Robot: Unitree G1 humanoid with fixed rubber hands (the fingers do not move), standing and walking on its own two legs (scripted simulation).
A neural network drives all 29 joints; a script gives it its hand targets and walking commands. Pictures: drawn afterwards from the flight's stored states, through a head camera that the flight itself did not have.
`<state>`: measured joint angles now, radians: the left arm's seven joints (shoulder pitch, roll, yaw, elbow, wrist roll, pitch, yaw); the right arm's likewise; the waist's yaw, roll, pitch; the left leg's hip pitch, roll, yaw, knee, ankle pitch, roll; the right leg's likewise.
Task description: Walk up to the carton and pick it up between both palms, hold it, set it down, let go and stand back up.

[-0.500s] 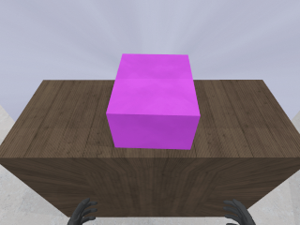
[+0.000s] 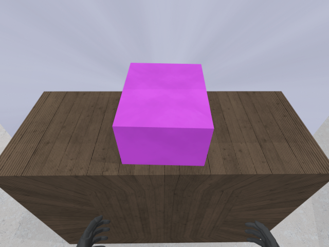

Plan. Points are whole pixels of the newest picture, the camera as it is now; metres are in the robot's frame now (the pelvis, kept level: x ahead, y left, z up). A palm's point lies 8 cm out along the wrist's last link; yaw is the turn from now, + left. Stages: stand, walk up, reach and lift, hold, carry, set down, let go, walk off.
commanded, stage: let go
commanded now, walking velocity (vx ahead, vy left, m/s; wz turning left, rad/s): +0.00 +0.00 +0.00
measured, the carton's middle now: (164, 110) +0.54 +0.04 +0.03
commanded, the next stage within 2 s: stand in 0.14 s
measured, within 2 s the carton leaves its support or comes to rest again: neither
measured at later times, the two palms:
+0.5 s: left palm out of the picture +0.05 +0.26 -0.12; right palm out of the picture +0.05 -0.23 -0.13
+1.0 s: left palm out of the picture -0.06 +0.23 -0.15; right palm out of the picture -0.03 -0.20 -0.15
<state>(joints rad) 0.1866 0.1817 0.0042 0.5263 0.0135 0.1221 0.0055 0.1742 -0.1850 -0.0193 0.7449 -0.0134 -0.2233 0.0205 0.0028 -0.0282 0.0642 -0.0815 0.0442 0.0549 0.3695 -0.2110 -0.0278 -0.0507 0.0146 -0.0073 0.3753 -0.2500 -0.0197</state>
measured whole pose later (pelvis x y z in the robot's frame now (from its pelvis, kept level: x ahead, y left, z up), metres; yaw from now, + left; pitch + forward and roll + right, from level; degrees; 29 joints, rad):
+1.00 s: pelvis -0.02 +0.02 +0.00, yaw +3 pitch -2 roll -1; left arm 0.40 0.14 0.00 1.06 0.02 -0.01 0.03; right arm 0.38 -0.15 -0.01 1.09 -0.02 0.00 -0.02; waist 0.00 0.00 -0.03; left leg -0.21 0.01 0.01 0.46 -0.22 0.01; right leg -0.14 -0.02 -0.05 0.43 -0.26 0.01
